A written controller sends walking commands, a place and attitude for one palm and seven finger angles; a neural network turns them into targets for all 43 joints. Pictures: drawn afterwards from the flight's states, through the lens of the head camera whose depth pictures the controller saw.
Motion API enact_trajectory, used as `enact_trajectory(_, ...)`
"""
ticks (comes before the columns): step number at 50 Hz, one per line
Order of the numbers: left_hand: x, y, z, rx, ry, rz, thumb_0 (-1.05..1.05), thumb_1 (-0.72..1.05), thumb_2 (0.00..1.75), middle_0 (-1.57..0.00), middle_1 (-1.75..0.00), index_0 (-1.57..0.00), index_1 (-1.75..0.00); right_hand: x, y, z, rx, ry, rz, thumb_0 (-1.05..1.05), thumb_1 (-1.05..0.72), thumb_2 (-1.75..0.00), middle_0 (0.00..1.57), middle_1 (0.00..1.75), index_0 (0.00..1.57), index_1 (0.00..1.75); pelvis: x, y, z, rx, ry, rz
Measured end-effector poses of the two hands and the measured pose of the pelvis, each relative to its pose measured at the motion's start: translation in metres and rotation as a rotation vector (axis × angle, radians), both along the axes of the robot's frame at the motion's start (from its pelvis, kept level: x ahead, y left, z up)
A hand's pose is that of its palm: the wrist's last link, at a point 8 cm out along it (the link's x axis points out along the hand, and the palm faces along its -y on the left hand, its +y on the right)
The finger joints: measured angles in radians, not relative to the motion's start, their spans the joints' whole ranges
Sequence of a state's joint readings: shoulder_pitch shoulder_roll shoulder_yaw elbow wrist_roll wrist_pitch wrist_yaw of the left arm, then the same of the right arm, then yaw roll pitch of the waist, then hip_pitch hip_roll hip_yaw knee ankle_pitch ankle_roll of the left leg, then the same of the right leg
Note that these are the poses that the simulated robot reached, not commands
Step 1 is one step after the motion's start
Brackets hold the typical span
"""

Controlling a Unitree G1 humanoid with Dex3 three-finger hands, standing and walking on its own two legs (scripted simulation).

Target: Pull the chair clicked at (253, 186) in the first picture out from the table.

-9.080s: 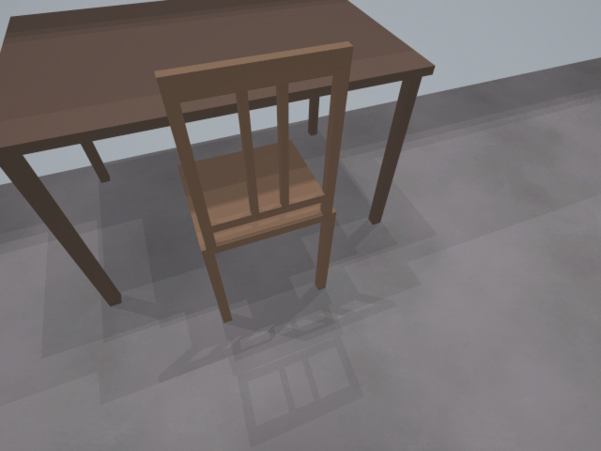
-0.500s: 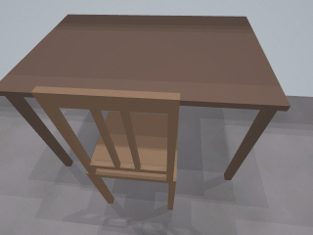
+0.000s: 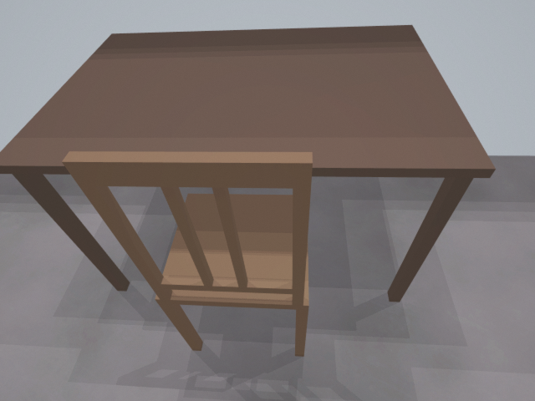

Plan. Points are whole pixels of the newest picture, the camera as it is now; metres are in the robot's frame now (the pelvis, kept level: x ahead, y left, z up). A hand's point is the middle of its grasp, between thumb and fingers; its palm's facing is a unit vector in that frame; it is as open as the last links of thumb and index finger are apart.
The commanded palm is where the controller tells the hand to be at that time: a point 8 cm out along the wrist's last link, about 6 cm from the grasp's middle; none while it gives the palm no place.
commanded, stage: look again from close up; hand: left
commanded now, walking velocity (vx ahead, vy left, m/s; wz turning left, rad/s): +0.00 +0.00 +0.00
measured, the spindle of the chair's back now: (192, 242) +0.42 +0.19 -0.07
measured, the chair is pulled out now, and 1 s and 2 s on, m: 0.00 0.00 0.00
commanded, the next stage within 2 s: shuffle to correct the standing spot in 0.94 s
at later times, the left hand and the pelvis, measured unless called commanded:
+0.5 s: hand out of the picture +0.06 +0.15 -0.16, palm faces -0.02 -0.97 -0.24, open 7.3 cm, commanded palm none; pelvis +0.03 -0.03 +0.00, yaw +0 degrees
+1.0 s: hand out of the picture +0.04 +0.14 -0.17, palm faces -0.01 -0.98 -0.20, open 7.3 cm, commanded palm none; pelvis +0.03 -0.04 +0.01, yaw +0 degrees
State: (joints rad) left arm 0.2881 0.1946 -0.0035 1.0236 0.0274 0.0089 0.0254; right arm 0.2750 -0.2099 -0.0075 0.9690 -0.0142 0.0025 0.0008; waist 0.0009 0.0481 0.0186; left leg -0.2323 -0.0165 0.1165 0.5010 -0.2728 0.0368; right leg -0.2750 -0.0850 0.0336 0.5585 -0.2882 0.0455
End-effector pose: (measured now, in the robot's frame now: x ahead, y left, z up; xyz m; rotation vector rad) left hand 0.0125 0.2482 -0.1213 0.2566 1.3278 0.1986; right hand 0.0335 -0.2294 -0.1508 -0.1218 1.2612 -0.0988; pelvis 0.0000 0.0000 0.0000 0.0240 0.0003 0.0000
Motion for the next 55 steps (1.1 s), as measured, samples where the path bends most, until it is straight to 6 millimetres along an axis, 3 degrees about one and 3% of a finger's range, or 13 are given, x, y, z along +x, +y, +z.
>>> enact_trajectory(10,0.016,-0.026,-0.005,-0.037,0.024,-0.008,0.0,0.91,0.9,-0.2,-0.29,-0.2,-0.3,-0.013,-0.011,0.0,-0.003,0.099,-0.017,0.01,-0.91,-0.9,0.2,0.3,0.2,0.3,0.015,-0.013,0.002,0.003,0.009,-0.004)
enact_trajectory(14,0.027,-0.038,-0.008,-0.054,0.016,-0.013,0.0,0.91,0.9,-0.2,-0.29,-0.2,-0.3,-0.008,-0.017,0.001,-0.01,0.104,-0.024,0.01,-0.91,-0.9,0.2,0.3,0.2,0.3,0.021,-0.02,0.003,0.003,0.005,-0.005)
enact_trajectory(26,0.045,-0.052,-0.009,-0.057,-0.014,-0.018,0.0,0.92,0.9,-0.21,-0.3,-0.2,-0.3,0.015,-0.031,0.005,-0.019,0.082,-0.029,0.01,-0.91,-0.9,0.19,0.3,0.2,0.3,0.031,-0.036,0.005,-0.002,-0.001,-0.002)
enact_trajectory(38,0.035,-0.059,-0.012,-0.075,0.012,-0.006,0.0,0.92,0.9,-0.21,-0.29,-0.2,-0.3,0.013,-0.037,0.01,-0.031,0.104,-0.029,0.01,-0.91,-0.9,0.19,0.3,0.2,0.3,0.032,-0.042,0.007,-0.008,0.0,0.001)
enact_trajectory(55,0.015,-0.06,-0.016,-0.099,0.053,0.011,0.0,0.91,0.9,-0.2,-0.29,-0.2,-0.3,-0.009,-0.023,0.011,-0.023,0.156,-0.043,0.01,-0.91,-0.9,0.19,0.3,0.2,0.3,0.029,-0.036,0.007,-0.01,-0.001,0.002)
